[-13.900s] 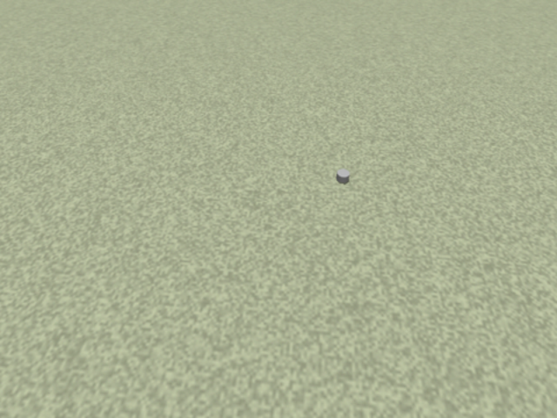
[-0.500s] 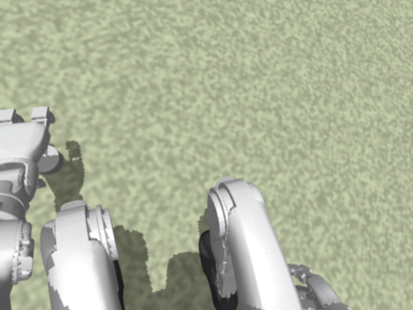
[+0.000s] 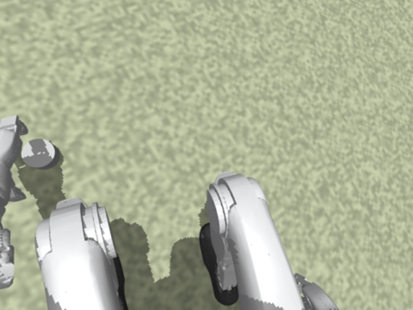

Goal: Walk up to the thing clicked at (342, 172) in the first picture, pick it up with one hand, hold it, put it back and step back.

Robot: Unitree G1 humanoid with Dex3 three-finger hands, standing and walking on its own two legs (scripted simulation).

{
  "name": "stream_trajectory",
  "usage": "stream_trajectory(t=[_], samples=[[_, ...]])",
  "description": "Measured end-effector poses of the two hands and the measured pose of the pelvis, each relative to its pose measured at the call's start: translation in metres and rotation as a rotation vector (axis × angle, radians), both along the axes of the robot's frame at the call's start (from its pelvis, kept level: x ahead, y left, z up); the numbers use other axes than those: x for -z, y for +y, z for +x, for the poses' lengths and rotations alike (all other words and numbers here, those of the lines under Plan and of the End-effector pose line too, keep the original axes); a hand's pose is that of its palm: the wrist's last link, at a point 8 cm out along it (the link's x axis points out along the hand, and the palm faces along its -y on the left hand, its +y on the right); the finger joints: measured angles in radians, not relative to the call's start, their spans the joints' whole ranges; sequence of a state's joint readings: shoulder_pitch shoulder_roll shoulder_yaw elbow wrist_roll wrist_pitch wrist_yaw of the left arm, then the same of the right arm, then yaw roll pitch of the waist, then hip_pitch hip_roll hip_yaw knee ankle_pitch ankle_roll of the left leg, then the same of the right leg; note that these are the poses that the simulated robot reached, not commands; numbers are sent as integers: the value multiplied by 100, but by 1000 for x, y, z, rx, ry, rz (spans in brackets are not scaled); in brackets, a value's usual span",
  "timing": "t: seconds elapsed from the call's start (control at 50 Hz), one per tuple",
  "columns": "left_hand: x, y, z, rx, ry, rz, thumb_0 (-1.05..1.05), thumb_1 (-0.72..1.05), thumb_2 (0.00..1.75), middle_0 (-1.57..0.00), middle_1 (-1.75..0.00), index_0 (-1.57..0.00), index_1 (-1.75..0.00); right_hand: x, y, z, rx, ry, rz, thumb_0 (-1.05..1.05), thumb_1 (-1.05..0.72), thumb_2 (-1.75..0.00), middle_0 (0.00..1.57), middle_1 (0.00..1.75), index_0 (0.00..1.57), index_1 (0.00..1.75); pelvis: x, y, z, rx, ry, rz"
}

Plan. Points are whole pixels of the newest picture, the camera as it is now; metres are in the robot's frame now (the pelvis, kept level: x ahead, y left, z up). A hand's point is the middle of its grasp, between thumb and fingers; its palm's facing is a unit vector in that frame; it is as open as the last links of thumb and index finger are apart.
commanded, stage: rest palm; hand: left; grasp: from above
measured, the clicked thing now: (41, 154) +0.44 +0.29 -0.29
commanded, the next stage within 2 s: close in 1.88 s
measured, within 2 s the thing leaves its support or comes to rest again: neither
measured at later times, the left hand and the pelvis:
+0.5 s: hand (28, 150) +0.44 +0.30 -0.24, palm faces -0.43 -0.10 -0.90, open 14.1 cm; pelvis +0.01 +0.01 -0.02, yaw -3 degrees
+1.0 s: hand (32, 160) +0.42 +0.29 -0.25, palm faces -0.40 -0.07 -0.91, open 14.0 cm; pelvis +0.00 +0.01 -0.01, yaw -5 degrees
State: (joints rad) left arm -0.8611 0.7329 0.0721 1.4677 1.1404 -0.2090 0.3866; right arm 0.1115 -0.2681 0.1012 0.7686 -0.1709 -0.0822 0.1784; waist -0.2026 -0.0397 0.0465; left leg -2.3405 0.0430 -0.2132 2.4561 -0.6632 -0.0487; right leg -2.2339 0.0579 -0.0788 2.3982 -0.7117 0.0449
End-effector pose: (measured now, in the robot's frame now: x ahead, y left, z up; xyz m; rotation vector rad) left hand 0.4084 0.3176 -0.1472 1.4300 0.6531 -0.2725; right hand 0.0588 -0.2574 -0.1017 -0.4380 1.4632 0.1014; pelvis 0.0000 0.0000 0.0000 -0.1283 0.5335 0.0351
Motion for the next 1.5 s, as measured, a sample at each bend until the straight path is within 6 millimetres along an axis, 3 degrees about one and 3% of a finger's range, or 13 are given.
stream_trajectory(t=[0.24,0.32,0.5,0.72,0.88,1.04,1.2,1.38,1.5], samples=[[28,-27,5,126,-156,-29,0,-51,97,-8,-100,-9,-100,-20,-13,34,-96,-94,-114,0,-90,-89,21,30,20,29,11,7,1,5,-20,-32],[34,-32,15,113,-178,6,0,-51,97,-8,-99,-8,-98,-20,-12,28,-112,-79,-102,0,-90,-89,20,30,20,29,14,8,1,10,-19,-38],[37,-21,37,-13,-130,59,0,-49,95,-7,-100,-8,-99,-9,2,0,-102,-10,4,0,-90,-90,20,30,20,30,16,8,5,28,-15,-44],[45,-20,22,-16,-55,-21,0,-48,92,-7,-104,-9,-101,-10,20,-28,-98,57,78,0,-90,-90,21,30,20,30,12,5,5,36,-46,-46],[47,-30,15,97,-130,-36,0,-47,92,-7,-103,-9,-101,-23,6,-21,-155,20,5,0,-90,-90,21,30,20,30,15,7,-1,44,-78,-64],[46,-23,14,86,-180,45,0,-47,93,-7,-101,-9,-99,-36,-4,-5,-192,-13,-37,0,-90,-90,20,30,20,29,12,10,-1,45,-66,-76],[57,-15,24,-15,-124,35,0,-47,92,-7,-102,-9,-100,-40,5,2,-214,-26,-12,0,-90,-90,20,30,20,29,12,14,1,44,-58,-89],[66,-17,21,28,-93,1,0,-45,88,-7,-106,-10,-102,-29,27,-5,-234,0,66,0,-90,-90,20,30,20,30,13,14,3,45,-77,-100],[63,-17,17,59,-121,10,0,-45,88,-7,-106,-10,-103,-27,29,-5,-250,-9,84,0,-90,-90,21,30,20,30,14,14,2,49,-88,-102]])
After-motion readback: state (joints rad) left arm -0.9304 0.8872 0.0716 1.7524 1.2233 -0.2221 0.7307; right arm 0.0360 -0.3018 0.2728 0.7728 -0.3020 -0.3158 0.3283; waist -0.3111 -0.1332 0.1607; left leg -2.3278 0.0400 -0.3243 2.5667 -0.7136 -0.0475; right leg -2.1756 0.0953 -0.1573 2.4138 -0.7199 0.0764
